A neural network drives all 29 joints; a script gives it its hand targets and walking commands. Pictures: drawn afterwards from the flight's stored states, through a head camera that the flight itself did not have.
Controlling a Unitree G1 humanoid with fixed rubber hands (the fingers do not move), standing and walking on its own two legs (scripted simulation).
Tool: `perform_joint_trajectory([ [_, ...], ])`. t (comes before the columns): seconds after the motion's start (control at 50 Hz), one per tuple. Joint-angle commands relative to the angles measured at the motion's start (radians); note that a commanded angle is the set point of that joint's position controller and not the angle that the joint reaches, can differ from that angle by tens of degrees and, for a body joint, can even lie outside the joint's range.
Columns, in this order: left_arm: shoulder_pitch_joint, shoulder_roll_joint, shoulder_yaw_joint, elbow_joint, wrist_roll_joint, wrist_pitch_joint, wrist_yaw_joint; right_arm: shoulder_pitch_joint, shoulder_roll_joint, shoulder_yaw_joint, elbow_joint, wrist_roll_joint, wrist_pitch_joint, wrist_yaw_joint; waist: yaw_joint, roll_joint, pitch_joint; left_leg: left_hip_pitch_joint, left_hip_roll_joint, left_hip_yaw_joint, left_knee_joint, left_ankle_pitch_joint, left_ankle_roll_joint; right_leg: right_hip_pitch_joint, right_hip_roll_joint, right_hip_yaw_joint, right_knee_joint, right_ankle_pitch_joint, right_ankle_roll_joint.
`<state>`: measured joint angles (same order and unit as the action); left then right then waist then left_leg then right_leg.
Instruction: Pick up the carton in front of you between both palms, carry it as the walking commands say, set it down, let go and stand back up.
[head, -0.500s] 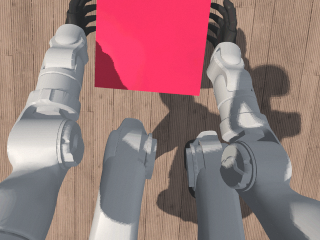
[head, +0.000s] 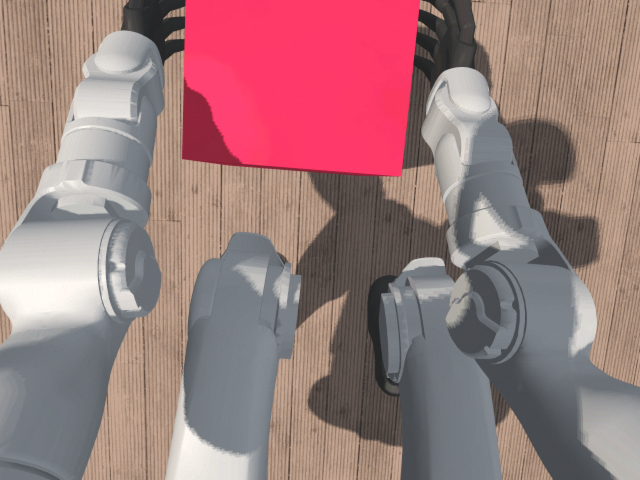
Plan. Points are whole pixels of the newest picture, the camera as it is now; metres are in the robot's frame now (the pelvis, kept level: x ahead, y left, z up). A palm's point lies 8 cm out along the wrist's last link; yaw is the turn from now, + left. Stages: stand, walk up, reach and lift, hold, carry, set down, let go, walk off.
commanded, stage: set down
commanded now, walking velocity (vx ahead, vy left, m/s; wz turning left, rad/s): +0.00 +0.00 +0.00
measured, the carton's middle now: (300, 87) +0.49 +0.10 -0.25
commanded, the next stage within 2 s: let go in 1.52 s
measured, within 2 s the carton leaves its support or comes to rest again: neither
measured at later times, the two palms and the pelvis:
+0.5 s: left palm (104, 62) +0.47 +0.31 -0.19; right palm (481, 87) +0.51 -0.09 -0.18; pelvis -0.01 +0.00 -0.01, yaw +0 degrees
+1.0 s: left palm out of the picture +0.49 +0.31 -0.01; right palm (566, 21) +0.52 -0.07 -0.01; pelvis +0.01 +0.00 +0.10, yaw +2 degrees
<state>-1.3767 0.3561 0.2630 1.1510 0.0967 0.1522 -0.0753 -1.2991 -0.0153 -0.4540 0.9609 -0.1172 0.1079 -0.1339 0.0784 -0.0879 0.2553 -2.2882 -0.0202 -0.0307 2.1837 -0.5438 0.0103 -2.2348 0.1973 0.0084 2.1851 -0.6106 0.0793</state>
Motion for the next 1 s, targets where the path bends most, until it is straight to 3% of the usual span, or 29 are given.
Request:
perform_joint_trajectory([
  [0.0, -0.351, -0.638, -0.160, -0.025, -0.033, -0.022, -0.177, -0.383, 0.622, 0.256, 0.074, 0.008, 0.025, 0.184, 0.044, 0.004, -0.732, 0.423, -0.044, -0.018, -0.197, 0.240, 0.041, 0.198, 0.008, -0.070, -0.151, 0.167, -0.055],
  [0.1, -0.347, -0.549, -0.149, -0.011, -0.036, -0.035, -0.160, -0.357, 0.539, 0.236, 0.086, 0.000, 0.018, 0.172, 0.040, 0.009, -0.720, 0.430, -0.032, -0.015, -0.196, 0.198, 0.032, 0.231, 0.001, -0.073, -0.145, 0.139, -0.046],
  [0.14, -0.325, -0.446, -0.123, 0.002, -0.043, -0.051, -0.139, -0.329, 0.444, 0.215, 0.089, 0.001, 0.010, 0.150, 0.042, 0.017, -0.731, 0.447, -0.022, -0.008, -0.194, 0.193, 0.022, 0.257, -0.007, -0.078, -0.144, 0.133, -0.037],
  [0.18, -0.246, -0.204, -0.046, 0.034, -0.042, -0.081, -0.087, -0.256, 0.217, 0.167, 0.088, 0.014, -0.005, 0.096, 0.045, 0.030, -0.743, 0.471, -0.004, 0.000, -0.193, 0.188, 0.008, 0.293, -0.026, -0.086, -0.144, 0.124, -0.018],
  [0.22, -0.150, 0.172, 0.004, 0.063, -0.058, -0.123, 0.012, -0.150, -0.134, 0.152, 0.082, 0.070, -0.033, 0.008, 0.048, 0.050, -0.769, 0.500, 0.022, 0.004, -0.198, 0.172, -0.004, 0.330, -0.054, -0.088, -0.142, 0.117, -0.001],
  [0.26, -0.166, 0.255, -0.039, 0.060, -0.132, -0.160, 0.061, -0.157, -0.199, 0.196, 0.063, 0.148, -0.057, -0.027, 0.046, 0.065, -0.807, 0.528, 0.033, -0.014, -0.200, 0.204, -0.007, 0.338, -0.066, -0.085, -0.133, 0.155, -0.003],
  [0.38, -0.241, 0.300, -0.138, -0.068, -0.290, -0.207, 0.056, -0.228, -0.193, 0.367, -0.041, 0.342, -0.087, -0.025, 0.067, 0.082, -0.989, 0.659, 0.050, -0.028, -0.174, 0.360, 0.005, 0.388, -0.084, -0.074, -0.100, 0.275, -0.003],
  [0.46, -0.217, 0.329, -0.158, -0.134, -0.332, -0.186, 0.035, -0.197, -0.205, 0.385, -0.119, 0.371, -0.071, -0.037, 0.064, 0.107, -1.120, 0.777, 0.054, -0.018, -0.176, 0.383, -0.003, 0.429, -0.086, -0.088, -0.113, 0.269, -0.004],
  [0.54, -0.155, 0.338, -0.138, -0.191, -0.318, -0.148, 0.024, -0.129, -0.202, 0.352, -0.198, 0.342, -0.040, -0.065, 0.056, 0.144, -1.250, 0.916, 0.046, -0.002, -0.204, 0.382, -0.005, 0.453, -0.077, -0.106, -0.153, 0.229, -0.008],
  [0.64, -0.107, 0.320, -0.077, -0.318, -0.252, -0.078, 0.019, -0.084, -0.206, 0.269, -0.343, 0.244, 0.017, -0.101, 0.031, 0.180, -1.335, 1.026, 0.012, 0.022, -0.290, 0.344, -0.009, 0.489, -0.057, -0.126, -0.249, 0.170, -0.023],
  [0.72, -0.062, 0.260, -0.047, -0.281, -0.215, -0.049, 0.006, -0.039, -0.179, 0.206, -0.319, 0.168, 0.042, -0.101, -0.002, 0.166, -1.150, 0.920, 0.002, 0.023, -0.373, 0.279, -0.015, 0.452, -0.061, -0.120, -0.334, 0.120, -0.023],
  [0.78, -0.042, 0.231, -0.039, -0.265, -0.200, -0.057, -0.003, -0.015, -0.150, 0.186, -0.294, 0.140, 0.034, -0.088, -0.014, 0.153, -1.101, 0.877, -0.003, 0.020, -0.414, 0.298, -0.016, 0.450, -0.061, -0.115, -0.380, 0.143, -0.018],
  [0.98, 0.013, 0.245, -0.007, -0.304, -0.159, -0.056, -0.018, 0.044, -0.108, 0.202, -0.334, 0.146, 0.036, -0.069, 0.005, 0.152, -1.236, 0.984, -0.019, 0.036, -0.567, 0.348, -0.020, 0.572, -0.058, -0.111, -0.536, 0.193, -0.008],
])
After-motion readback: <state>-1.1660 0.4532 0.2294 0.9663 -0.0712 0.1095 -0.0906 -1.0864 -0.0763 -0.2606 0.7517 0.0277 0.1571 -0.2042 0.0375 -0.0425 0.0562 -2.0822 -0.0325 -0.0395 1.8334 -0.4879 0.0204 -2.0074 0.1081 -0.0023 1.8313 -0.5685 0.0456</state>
